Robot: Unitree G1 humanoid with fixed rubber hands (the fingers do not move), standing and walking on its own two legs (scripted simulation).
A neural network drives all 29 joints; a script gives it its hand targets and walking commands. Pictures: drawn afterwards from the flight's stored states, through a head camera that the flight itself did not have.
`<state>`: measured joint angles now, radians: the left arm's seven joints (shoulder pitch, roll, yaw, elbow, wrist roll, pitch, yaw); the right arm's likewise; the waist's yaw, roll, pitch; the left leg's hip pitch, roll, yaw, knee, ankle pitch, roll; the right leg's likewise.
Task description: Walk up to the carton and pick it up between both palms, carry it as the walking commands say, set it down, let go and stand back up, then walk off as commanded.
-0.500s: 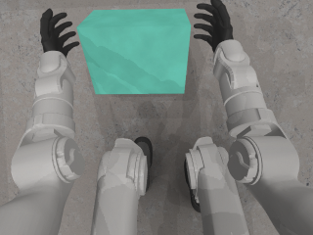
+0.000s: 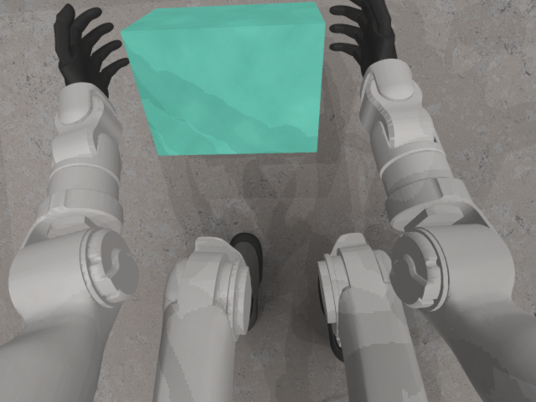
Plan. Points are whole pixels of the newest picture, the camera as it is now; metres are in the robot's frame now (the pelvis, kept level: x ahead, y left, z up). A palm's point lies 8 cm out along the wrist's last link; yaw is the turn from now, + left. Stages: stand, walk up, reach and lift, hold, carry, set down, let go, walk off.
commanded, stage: set down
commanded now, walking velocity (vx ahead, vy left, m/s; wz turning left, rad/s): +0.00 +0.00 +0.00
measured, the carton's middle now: (235, 79) +0.55 +0.10 -0.27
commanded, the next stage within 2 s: none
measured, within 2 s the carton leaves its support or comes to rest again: neither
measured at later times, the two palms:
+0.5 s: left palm (89, 82) +0.51 +0.26 -0.13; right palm (372, 70) +0.52 -0.10 -0.15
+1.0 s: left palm (97, 91) +0.50 +0.26 -0.15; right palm (369, 84) +0.51 -0.10 -0.17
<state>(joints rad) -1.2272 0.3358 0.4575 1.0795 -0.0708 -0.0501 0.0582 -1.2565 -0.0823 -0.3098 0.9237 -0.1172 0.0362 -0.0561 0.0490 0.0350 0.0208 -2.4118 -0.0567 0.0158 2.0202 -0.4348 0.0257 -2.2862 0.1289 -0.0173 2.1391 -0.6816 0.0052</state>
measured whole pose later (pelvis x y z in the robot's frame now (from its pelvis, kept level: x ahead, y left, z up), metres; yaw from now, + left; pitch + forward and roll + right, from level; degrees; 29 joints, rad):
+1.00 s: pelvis -0.01 +0.00 -0.01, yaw -1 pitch +43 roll -1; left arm -1.29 0.38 0.45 1.19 -0.08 -0.08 0.02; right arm -1.28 -0.14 -0.21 1.03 -0.06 0.02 -0.05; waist 0.06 0.03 0.14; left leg -2.39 -0.03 0.02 2.07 -0.43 0.03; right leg -2.27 0.14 -0.02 2.18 -0.67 0.01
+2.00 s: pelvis -0.02 +0.00 -0.03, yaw -3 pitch +37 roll -1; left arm -1.23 0.40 0.30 1.27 -0.20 -0.09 0.06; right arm -1.31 -0.27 -0.03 1.10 0.16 0.03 -0.09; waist 0.08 -0.01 0.32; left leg -2.34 0.02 0.02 2.13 -0.43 0.03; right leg -2.24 0.11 -0.05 2.23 -0.63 -0.01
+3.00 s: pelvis +0.00 -0.01 +0.13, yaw +1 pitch +42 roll +1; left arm -0.91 0.43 0.30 0.77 -0.20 0.16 -0.07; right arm -1.08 -0.35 -0.05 0.79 0.13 0.22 -0.04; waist 0.09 -0.02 0.01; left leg -1.95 -0.03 0.03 1.60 -0.39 0.03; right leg -1.88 0.08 0.01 1.72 -0.57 -0.02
